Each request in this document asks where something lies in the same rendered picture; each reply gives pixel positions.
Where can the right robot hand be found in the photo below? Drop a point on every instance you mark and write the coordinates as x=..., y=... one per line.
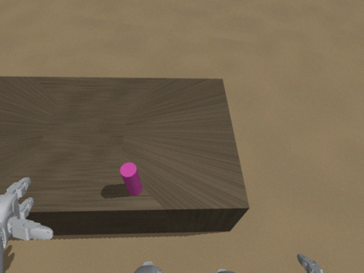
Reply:
x=309, y=265

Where can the can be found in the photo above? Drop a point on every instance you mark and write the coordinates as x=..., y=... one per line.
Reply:
x=131, y=178

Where can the left robot hand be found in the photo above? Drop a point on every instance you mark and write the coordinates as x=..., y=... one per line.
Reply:
x=13, y=214

